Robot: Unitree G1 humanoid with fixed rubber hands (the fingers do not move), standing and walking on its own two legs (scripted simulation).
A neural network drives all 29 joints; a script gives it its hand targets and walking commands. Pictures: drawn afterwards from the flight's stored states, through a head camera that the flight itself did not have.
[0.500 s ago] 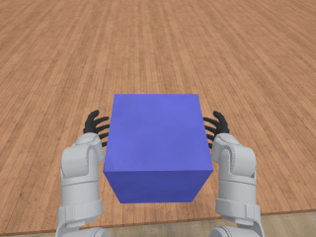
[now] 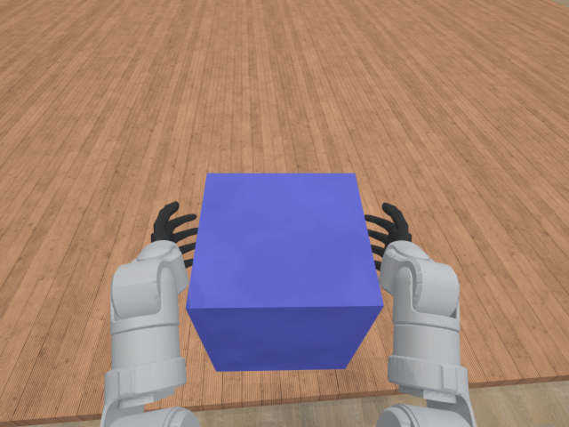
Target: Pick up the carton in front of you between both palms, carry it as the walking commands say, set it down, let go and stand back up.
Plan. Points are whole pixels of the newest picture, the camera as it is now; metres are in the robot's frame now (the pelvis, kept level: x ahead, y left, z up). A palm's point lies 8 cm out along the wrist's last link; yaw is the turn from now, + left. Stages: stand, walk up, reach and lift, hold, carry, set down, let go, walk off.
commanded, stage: carry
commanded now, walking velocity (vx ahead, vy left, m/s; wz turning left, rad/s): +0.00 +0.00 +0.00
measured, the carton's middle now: (281, 278) +0.33 +0.00 +0.04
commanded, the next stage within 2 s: none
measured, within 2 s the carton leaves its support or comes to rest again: neither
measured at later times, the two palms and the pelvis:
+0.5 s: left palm (168, 262) +0.31 +0.15 +0.11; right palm (399, 262) +0.31 -0.16 +0.11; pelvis -0.01 +0.00 +0.00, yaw +0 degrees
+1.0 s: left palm (170, 266) +0.30 +0.15 +0.11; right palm (404, 265) +0.30 -0.16 +0.11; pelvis -0.02 -0.01 +0.00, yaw +0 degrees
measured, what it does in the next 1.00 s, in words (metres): stands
